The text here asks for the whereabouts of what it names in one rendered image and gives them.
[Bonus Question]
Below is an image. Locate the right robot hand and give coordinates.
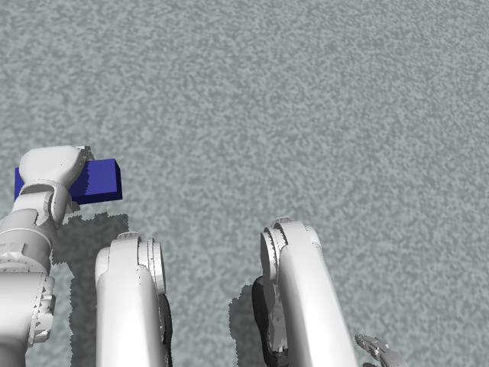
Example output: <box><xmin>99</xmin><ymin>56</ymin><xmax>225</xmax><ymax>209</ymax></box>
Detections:
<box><xmin>355</xmin><ymin>334</ymin><xmax>410</xmax><ymax>367</ymax></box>

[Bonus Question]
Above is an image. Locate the right robot foot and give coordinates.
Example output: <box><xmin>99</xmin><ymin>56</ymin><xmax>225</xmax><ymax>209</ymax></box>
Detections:
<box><xmin>252</xmin><ymin>276</ymin><xmax>289</xmax><ymax>367</ymax></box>

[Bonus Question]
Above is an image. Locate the carton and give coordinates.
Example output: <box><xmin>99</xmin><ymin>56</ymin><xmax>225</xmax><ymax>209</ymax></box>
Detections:
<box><xmin>15</xmin><ymin>158</ymin><xmax>123</xmax><ymax>205</ymax></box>

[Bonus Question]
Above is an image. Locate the left robot arm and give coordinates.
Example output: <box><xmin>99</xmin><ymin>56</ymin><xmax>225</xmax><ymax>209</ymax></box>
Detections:
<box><xmin>0</xmin><ymin>180</ymin><xmax>69</xmax><ymax>367</ymax></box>

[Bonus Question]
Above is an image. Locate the left robot hand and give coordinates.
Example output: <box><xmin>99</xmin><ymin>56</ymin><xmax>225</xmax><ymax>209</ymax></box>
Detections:
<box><xmin>19</xmin><ymin>145</ymin><xmax>95</xmax><ymax>214</ymax></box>

